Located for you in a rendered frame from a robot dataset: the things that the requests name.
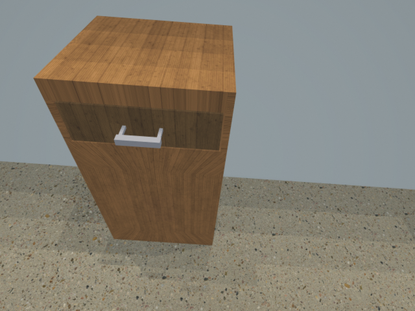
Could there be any handle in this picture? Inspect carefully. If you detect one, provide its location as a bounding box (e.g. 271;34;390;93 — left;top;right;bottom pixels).
114;126;163;148

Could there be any cabinet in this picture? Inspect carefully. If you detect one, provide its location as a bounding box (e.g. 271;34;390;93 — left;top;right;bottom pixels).
33;16;236;246

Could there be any drawer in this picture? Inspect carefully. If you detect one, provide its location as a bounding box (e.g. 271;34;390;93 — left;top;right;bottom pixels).
55;101;224;150

